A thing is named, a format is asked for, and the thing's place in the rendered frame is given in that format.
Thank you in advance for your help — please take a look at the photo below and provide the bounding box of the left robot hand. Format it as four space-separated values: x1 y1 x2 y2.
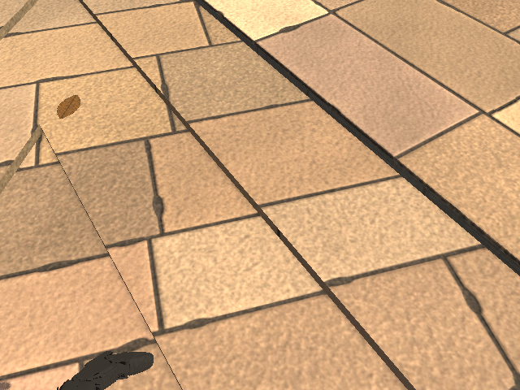
57 351 154 390

